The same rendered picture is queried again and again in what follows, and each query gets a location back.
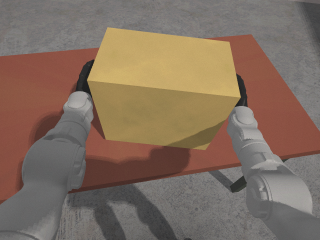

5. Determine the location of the table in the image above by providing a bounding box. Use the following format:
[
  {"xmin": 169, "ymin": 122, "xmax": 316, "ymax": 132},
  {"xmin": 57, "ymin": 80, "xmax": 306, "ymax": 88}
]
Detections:
[{"xmin": 0, "ymin": 34, "xmax": 320, "ymax": 205}]

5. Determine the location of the right robot forearm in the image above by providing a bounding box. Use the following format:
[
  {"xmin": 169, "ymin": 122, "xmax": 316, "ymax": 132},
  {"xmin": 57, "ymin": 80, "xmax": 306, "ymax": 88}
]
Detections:
[{"xmin": 226, "ymin": 106, "xmax": 313, "ymax": 212}]

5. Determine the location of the robot left upper arm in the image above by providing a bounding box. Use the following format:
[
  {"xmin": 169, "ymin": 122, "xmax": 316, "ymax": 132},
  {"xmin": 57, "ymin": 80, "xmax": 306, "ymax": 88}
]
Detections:
[{"xmin": 0, "ymin": 139, "xmax": 86, "ymax": 240}]

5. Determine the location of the right robot hand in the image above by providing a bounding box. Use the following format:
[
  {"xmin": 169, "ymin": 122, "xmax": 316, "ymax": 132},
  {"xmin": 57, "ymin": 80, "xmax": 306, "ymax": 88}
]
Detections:
[{"xmin": 235, "ymin": 74, "xmax": 248, "ymax": 107}]

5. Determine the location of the robot right upper arm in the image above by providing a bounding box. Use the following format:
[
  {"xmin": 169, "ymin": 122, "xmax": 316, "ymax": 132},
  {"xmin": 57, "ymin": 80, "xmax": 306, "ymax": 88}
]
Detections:
[{"xmin": 246, "ymin": 173, "xmax": 320, "ymax": 240}]

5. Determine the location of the carton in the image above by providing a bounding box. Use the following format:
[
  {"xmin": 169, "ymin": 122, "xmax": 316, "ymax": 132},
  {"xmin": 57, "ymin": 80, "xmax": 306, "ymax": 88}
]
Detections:
[{"xmin": 87, "ymin": 27, "xmax": 241, "ymax": 150}]

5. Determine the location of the left robot forearm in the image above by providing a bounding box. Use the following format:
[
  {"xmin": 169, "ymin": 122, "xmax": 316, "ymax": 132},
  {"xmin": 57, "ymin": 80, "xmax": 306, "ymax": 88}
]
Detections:
[{"xmin": 21, "ymin": 91, "xmax": 94, "ymax": 184}]

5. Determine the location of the left robot hand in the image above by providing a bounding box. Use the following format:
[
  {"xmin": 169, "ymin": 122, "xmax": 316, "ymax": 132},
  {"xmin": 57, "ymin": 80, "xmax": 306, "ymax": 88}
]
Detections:
[{"xmin": 75, "ymin": 59, "xmax": 95, "ymax": 98}]

